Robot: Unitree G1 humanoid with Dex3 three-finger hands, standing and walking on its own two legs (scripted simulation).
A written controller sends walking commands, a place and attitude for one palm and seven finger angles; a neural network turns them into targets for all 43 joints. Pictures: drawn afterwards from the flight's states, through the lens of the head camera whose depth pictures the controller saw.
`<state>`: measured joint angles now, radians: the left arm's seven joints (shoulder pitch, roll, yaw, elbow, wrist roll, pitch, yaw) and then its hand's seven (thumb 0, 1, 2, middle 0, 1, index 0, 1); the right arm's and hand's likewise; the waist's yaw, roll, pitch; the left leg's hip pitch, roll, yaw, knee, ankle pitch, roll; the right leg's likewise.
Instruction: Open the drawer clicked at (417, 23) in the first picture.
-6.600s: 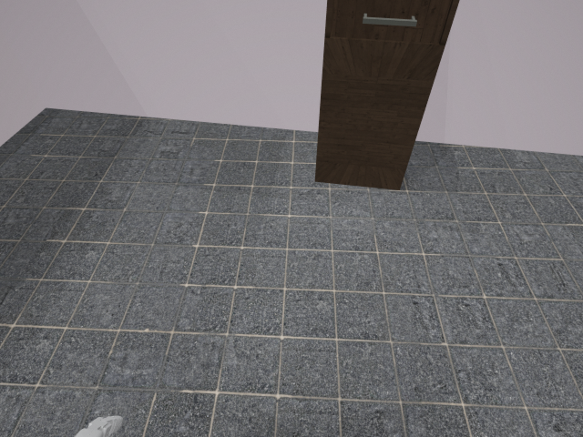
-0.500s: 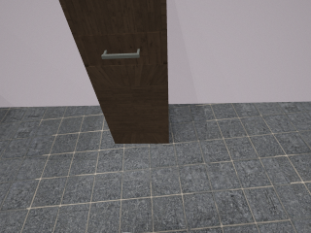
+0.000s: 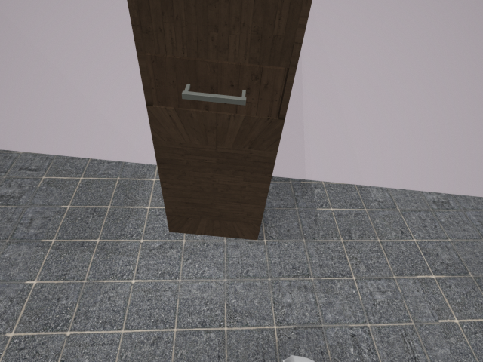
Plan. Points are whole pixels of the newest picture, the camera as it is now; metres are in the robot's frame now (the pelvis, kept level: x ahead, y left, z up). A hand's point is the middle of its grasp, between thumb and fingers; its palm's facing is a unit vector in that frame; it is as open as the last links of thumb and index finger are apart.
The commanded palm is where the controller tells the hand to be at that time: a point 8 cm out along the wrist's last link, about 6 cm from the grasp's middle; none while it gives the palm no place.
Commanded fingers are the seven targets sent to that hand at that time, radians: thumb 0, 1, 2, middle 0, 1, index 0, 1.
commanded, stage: take the last steps up to it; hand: left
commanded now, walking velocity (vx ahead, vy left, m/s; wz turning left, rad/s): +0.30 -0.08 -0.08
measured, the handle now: (215, 94) +0.79 +0.13 +0.03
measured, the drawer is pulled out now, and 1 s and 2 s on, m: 0.00 0.00 0.00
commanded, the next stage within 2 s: come to a stop and stand still in 0.56 s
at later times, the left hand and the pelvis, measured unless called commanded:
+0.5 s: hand (194, 303) +0.27 +0.11 -0.18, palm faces +0.02 -0.98 -0.21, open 7.2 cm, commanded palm none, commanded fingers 0.00 0.90 0.90 -0.20 -0.30 -0.20 -0.30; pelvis +0.19 -0.07 -0.02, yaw +0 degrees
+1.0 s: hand (194, 306) +0.27 +0.11 -0.19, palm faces +0.02 -0.98 -0.19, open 7.4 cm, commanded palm none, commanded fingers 0.00 0.90 0.90 -0.20 -0.30 -0.20 -0.30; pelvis +0.27 -0.06 -0.01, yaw -3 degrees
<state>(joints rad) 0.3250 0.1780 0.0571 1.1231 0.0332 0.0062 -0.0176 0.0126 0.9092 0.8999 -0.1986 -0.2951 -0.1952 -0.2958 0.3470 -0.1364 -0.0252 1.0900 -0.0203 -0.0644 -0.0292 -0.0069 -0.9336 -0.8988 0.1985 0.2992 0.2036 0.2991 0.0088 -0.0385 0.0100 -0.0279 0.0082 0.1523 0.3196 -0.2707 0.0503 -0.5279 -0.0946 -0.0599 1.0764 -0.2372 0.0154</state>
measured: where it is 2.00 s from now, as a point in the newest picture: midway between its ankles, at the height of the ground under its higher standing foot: outside the picture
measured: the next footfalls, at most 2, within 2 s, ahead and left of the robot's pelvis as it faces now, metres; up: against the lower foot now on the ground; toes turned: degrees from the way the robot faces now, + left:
right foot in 0.32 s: +0.27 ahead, -0.15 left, +0.00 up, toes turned -9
left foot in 0.76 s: +0.36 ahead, +0.06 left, +0.00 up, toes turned +6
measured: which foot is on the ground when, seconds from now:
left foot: down 0.00-0.34, up 0.36-0.74, down 0.76-1.00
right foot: up 0.00-0.30, down 0.32-0.86, up 0.88-1.00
